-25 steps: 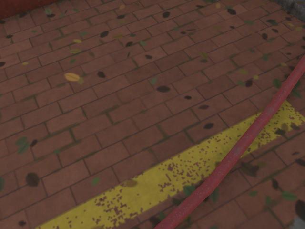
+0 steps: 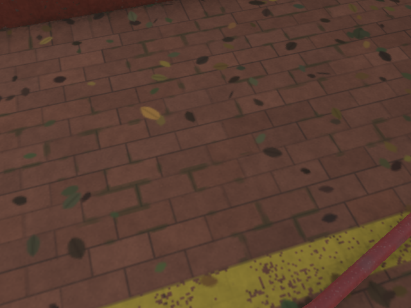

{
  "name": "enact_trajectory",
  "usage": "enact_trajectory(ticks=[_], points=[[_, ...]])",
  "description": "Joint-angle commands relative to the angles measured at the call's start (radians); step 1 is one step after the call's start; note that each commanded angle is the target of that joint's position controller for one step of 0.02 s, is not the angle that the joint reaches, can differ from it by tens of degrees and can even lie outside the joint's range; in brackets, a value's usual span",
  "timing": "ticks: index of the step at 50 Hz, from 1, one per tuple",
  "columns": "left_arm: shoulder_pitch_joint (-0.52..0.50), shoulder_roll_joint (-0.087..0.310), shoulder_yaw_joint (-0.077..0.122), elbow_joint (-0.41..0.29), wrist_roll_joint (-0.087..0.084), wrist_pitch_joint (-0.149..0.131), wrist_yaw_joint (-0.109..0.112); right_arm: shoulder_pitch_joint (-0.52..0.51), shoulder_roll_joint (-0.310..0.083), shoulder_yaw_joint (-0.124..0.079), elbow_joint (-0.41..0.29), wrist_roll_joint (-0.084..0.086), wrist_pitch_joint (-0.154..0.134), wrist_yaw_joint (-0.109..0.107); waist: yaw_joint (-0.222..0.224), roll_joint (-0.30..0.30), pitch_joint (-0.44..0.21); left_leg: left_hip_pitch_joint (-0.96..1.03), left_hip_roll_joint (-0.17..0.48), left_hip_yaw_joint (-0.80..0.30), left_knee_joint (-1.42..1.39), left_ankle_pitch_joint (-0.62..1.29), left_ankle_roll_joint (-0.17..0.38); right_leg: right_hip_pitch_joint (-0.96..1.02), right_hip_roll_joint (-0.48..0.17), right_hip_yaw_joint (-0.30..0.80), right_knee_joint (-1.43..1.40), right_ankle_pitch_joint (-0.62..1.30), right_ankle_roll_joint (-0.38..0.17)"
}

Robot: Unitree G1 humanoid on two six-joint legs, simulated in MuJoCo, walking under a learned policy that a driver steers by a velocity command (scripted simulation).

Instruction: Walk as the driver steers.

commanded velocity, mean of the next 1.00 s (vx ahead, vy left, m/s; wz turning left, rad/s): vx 0.01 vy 0.00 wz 0.53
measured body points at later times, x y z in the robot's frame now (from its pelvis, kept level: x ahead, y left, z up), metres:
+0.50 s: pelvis -0.04 +0.00 -0.02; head -0.02 -0.01 +0.43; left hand -0.07 +0.29 -0.14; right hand +0.24 -0.20 -0.09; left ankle -0.02 +0.12 -0.64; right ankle -0.03 -0.10 -0.75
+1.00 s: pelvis -0.09 +0.07 +0.00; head -0.08 +0.11 +0.44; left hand -0.14 +0.39 -0.13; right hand +0.19 -0.07 -0.08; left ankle -0.13 +0.15 -0.75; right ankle -0.02 -0.06 -0.67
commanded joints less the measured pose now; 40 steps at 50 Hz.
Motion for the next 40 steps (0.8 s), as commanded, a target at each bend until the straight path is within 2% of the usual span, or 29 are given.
enact_trajectory(ticks=[1, 3, 4, 5, 6, 7, 8, 9, 11, 12, 14, 17, 18, 19, 20, 21, 22, 23, 24, 25, 27, 29, 31, 34, 36, 37, 38, 39, 40], points=[[-0.02, 0.148, 0.038, -0.04, -0.011, -0.011, 0.01, 0.032, -0.099, -0.039, -0.066, 0.001, -0.01, 0.012, -0.023, -0.016, -0.219, 0.156, -0.019, 0.021, -0.122, 0.252, -0.008, 0.109, -0.16, 0.007, 0.123, 0.871, -0.092], [-0.048, 0.146, 0.038, -0.032, -0.017, -0.018, 0.005, 0.1, -0.123, -0.06, -0.047, -0.001, -0.002, 0.01, -0.07, 0.007, -0.261, 0.342, -0.054, 0.018, -0.222, 0.397, 0.046, 0.004, -0.109, -0.028, 0.252, 0.791, -0.04], [-0.069, 0.133, 0.034, -0.033, -0.013, -0.027, -0.005, 0.147, -0.146, -0.075, -0.034, -0.004, 0.007, 0.003, -0.107, 0.041, -0.274, 0.469, -0.042, -0.036, -0.289, 0.492, 0.088, -0.117, -0.068, -0.024, 0.354, 0.564, -0.005], [-0.116, 0.094, 0.022, -0.053, 0.009, -0.035, -0.023, 0.197, -0.172, -0.089, -0.023, -0.01, 0.013, -0.003, -0.141, 0.142, -0.277, 0.633, 0.053, -0.214, -0.34, 0.594, 0.159, -0.337, -0.01, 0.02, 0.509, -0.047, 0.026], [-0.108, 0.054, 0.012, -0.064, 0.023, -0.043, -0.043, 0.148, -0.218, -0.092, -0.06, -0.031, 0.004, -0.011, -0.1, 0.192, -0.338, 0.668, 0.234, -0.459, -0.361, 0.662, 0.24, -0.413, 0.033, 0.137, 0.714, -0.286, 0.045], [-0.132, 0.059, 0.014, -0.048, 0.01, -0.05, -0.054, 0.088, -0.184, -0.072, -0.091, -0.032, -0.01, -0.018, -0.094, 0.101, -0.316, 0.609, 0.257, -0.449, -0.355, 0.75, 0.24, -0.416, 0.017, 0.215, 0.774, -0.315, 0.053], [-0.118, 0.06, 0.017, -0.044, -0.001, -0.05, -0.053, 0.03, -0.164, -0.061, -0.112, -0.023, -0.017, -0.02, -0.053, 0.058, -0.28, 0.548, 0.232, -0.418, -0.351, 0.707, 0.219, -0.431, 0.015, 0.21, 0.75, -0.268, 0.065], [-0.083, 0.072, 0.023, -0.026, 0.0, -0.046, -0.042, -0.025, -0.159, -0.061, -0.129, -0.008, -0.015, -0.024, -0.017, 0.058, -0.266, 0.501, 0.202, -0.403, -0.361, 0.612, 0.199, -0.42, 0.009, 0.197, 0.698, -0.207, 0.091], [-0.008, 0.08, 0.031, 0.021, -0.002, -0.023, -0.031, -0.088, -0.16, -0.062, -0.146, -0.003, 0.01, -0.039, 0.02, 0.147, -0.281, 0.336, 0.116, -0.323, -0.375, 0.476, 0.155, -0.248, 0.043, 0.146, 0.623, -0.124, 0.133], [0.046, 0.076, 0.033, 0.036, -0.011, -0.01, -0.031, -0.127, -0.168, -0.064, -0.158, -0.013, 0.023, -0.041, 0.051, 0.201, -0.277, 0.255, 0.089, -0.304, -0.389, 0.404, 0.141, -0.164, 0.067, 0.106, 0.574, -0.117, 0.14], [0.078, 0.071, 0.035, 0.05, -0.01, 0.003, -0.03, -0.158, -0.149, -0.063, -0.178, -0.024, 0.035, -0.04, 0.053, 0.219, -0.252, 0.159, 0.069, -0.307, -0.396, 0.319, 0.117, -0.054, 0.084, 0.073, 0.46, -0.115, 0.125], [0.155, 0.058, 0.037, 0.073, -0.012, -0.004, -0.044, -0.144, -0.124, -0.061, -0.178, -0.022, 0.053, -0.052, 0.057, 0.239, -0.221, 0.066, 0.06, -0.351, -0.318, 0.206, 0.092, 0.077, 0.048, 0.095, 0.23, -0.094, 0.07], [0.225, 0.043, 0.038, 0.102, -0.017, -0.015, -0.05, -0.137, -0.099, -0.053, -0.174, -0.016, 0.062, -0.059, 0.083, 0.198, -0.204, 0.0, 0.012, -0.315, -0.206, 0.155, 0.07, 0.152, 0.027, 0.102, 0.081, 0.0, 0.045], [0.231, 0.044, 0.036, 0.118, -0.014, -0.024, -0.049, -0.078, -0.054, -0.04, -0.161, -0.002, 0.067, -0.062, 0.058, 0.072, -0.165, -0.115, -0.076, -0.229, 0.007, 0.011, 0.033, 0.196, -0.069, 0.191, 0.013, 0.056, 0.007], [0.189, 0.083, 0.026, 0.095, 0.009, -0.024, -0.042, 0.002, -0.03, -0.036, -0.157, -0.003, 0.069, -0.071, -0.023, -0.031, -0.167, -0.259, -0.129, -0.209, 0.264, -0.147, 0.007, 0.195, -0.241, 0.354, 0.069, 0.286, -0.052], [0.022, 0.237, 0.053, 0.047, 0.076, -0.037, -0.03, 0.008, -0.1, -0.046, -0.222, 0.006, 0.068, -0.073, -0.086, -0.222, -0.096, -0.276, -0.076, -0.212, 0.378, -0.155, -0.063, -0.145, -0.488, 0.643, -0.183, 0.17, -0.263], [-0.139, 0.197, 0.043, -0.008, 0.091, -0.05, -0.004, -0.012, -0.212, -0.074, -0.207, 0.023, 0.064, -0.081, -0.111, -0.23, -0.015, -0.206, -0.01, -0.235, 0.56, -0.084, -0.093, -0.296, -0.457, 0.604, -0.252, -0.002, -0.276], [-0.231, 0.092, 0.011, -0.038, 0.074, -0.055, 0.013, 0.016, -0.25, -0.086, -0.181, 0.004, 0.067, -0.085, -0.126, -0.153, 0.013, -0.155, -0.014, -0.212, 0.71, -0.001, -0.113, -0.355, -0.348, 0.451, -0.23, -0.027, -0.205], [-0.26, 0.051, -0.006, -0.06, 0.053, -0.054, 0.024, 0.065, -0.236, -0.088, -0.15, -0.015, 0.074, -0.088, -0.136, -0.082, 0.009, -0.126, -0.032, -0.164, 0.803, 0.046, -0.132, -0.368, -0.253, 0.329, -0.197, 0.005, -0.154], [-0.232, 0.059, -0.009, -0.057, 0.033, -0.056, 0.034, 0.062, -0.215, -0.081, -0.16, -0.026, 0.076, -0.087, -0.118, -0.052, 0.013, -0.149, -0.028, -0.154, 0.829, 0.083, -0.145, -0.329, -0.225, 0.258, -0.172, 0.082, -0.146], [-0.087, 0.085, -0.005, -0.038, 0.025, -0.059, 0.047, 0.004, -0.167, -0.061, -0.188, -0.019, 0.067, -0.075, -0.05, 0.032, -0.022, -0.186, -0.009, -0.143, 0.724, 0.158, -0.152, -0.16, -0.187, 0.161, -0.106, 0.204, -0.155], [0.053, 0.109, 0.009, -0.008, 0.016, -0.045, 0.052, -0.076, -0.095, -0.027, -0.227, -0.008, 0.056, -0.057, 0.023, -0.006, -0.063, -0.275, 0.032, -0.126, 0.458, 0.147, -0.173, 0.085, -0.186, 0.141, -0.064, 0.24, -0.168], [0.112, 0.139, 0.025, -0.01, 0.018, -0.03, 0.044, -0.117, -0.058, -0.005, -0.259, -0.006, 0.049, -0.035, 0.069, -0.085, -0.098, -0.229, 0.072, -0.094, 0.263, 0.043, -0.187, 0.168, -0.218, 0.131, -0.056, 0.257, -0.181], [0.096, 0.195, 0.053, -0.027, 0.004, -0.03, 0.015, -0.066, -0.081, -0.006, -0.266, 0.002, 0.046, -0.016, 0.059, -0.131, -0.111, -0.008, 0.069, 0.002, 0.046, -0.078, -0.153, 0.055, -0.238, 0.07, -0.037, 0.286, -0.167], [0.077, 0.2, 0.06, -0.027, -0.015, -0.036, -0.001, 0.01, -0.11, -0.022, -0.249, 0.001, 0.05, -0.017, 0.02, -0.144, -0.121, 0.099, 0.051, 0.027, -0.136, 0.039, -0.108, 0.03, -0.26, 0.058, 0.011, 0.33, -0.135], [0.071, 0.182, 0.057, -0.023, -0.022, -0.039, -0.007, 0.067, -0.121, -0.031, -0.225, -0.004, 0.051, -0.021, -0.008, -0.114, -0.13, 0.192, 0.028, 0.046, -0.255, 0.141, -0.076, -0.002, -0.245, 0.025, 0.068, 0.334, -0.099], [0.116, 0.14, 0.047, -0.008, -0.015, -0.045, -0.018, 0.143, -0.17, -0.055, -0.191, -0.007, 0.05, -0.03, -0.027, 0.003, -0.17, 0.363, 0.014, 0.01, -0.329, 0.299, -0.036, -0.081, -0.19, -0.045, 0.209, 0.311, -0.039], [0.082, 0.083, 0.028, -0.031, 0.023, -0.049, -0.023, 0.236, -0.247, -0.082, -0.177, 0.004, 0.049, -0.045, -0.07, 0.168, -0.207, 0.589, 0.161, -0.239, -0.357, 0.591, 0.039, -0.334, -0.111, -0.093, 0.481, 0.01, 0.046], [-0.008, 0.026, 0.008, -0.117, 0.048, -0.062, -0.018, 0.234, -0.347, -0.091, -0.207, -0.038, 0.033, -0.047, -0.064, 0.377, -0.242, 0.596, 0.421, -0.631, -0.361, 0.815, 0.28, -0.61, 0.029, -0.025, 0.735, -0.404, 0.109]])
